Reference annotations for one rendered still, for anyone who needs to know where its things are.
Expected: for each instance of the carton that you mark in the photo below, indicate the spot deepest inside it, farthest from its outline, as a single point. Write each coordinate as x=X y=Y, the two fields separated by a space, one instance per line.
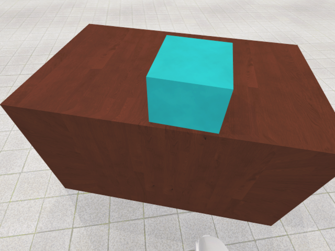
x=190 y=83

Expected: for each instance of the pedestal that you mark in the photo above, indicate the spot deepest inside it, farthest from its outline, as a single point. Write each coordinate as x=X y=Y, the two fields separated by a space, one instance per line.
x=85 y=112

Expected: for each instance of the robot right thigh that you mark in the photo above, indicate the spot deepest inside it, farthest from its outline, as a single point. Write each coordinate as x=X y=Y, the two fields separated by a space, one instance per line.
x=209 y=243

